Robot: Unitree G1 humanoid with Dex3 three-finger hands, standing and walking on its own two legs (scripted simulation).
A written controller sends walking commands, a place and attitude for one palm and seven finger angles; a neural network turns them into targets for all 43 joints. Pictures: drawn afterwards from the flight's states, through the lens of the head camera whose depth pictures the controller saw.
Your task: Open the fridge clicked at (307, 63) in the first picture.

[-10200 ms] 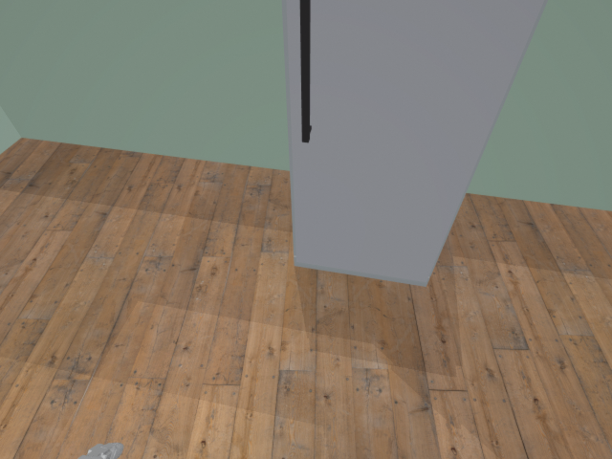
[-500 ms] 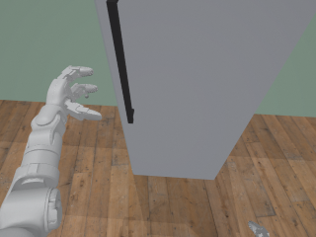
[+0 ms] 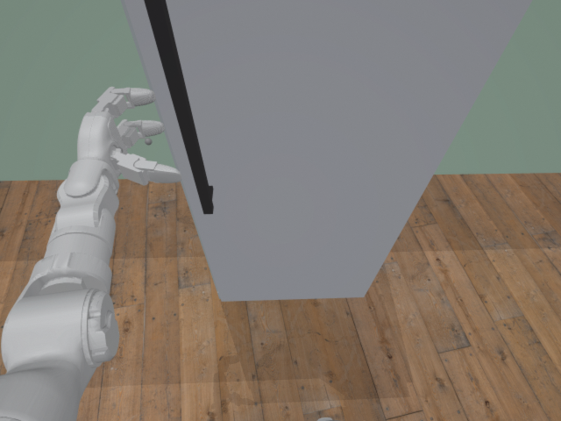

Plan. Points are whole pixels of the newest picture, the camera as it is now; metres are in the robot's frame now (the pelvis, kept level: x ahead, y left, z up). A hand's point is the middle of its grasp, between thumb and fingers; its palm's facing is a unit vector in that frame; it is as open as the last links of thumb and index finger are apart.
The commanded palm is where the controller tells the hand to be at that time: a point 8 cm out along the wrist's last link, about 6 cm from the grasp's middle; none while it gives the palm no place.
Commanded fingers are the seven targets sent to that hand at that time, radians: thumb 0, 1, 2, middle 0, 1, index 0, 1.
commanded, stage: move the hooked fingers beside the handle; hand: left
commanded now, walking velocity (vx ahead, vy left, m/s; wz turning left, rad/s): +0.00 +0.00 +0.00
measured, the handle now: (190, 121) +0.52 +0.11 +0.14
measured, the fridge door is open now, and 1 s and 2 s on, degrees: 0 0 0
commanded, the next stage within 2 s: feel for the door with the fingertips in 0.60 s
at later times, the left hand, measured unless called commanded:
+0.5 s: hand (153, 146) +0.46 +0.16 +0.14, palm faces +0.01 -1.00 -0.01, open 14.0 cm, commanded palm +0.44 +0.21 +0.14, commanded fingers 0.00 -0.50 0.30 -0.30 -1.20 -0.30 -1.20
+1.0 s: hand (169, 149) +0.46 +0.13 +0.14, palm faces -0.01 -1.00 -0.01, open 14.0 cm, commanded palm +0.43 +0.19 +0.14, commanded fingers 0.00 -0.50 0.30 -0.30 -1.20 -0.30 -1.20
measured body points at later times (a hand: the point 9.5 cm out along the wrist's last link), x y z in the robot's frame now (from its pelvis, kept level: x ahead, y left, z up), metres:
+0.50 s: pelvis +0.00 +0.00 +0.00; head +0.04 +0.00 +0.45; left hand +0.46 +0.21 +0.14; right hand +0.09 -0.26 -0.11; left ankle -0.01 +0.09 -0.72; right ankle +0.02 -0.10 -0.72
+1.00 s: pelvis +0.00 -0.01 +0.00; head +0.04 -0.01 +0.45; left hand +0.45 +0.19 +0.14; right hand +0.06 -0.28 -0.12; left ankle -0.01 +0.09 -0.72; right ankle +0.02 -0.10 -0.72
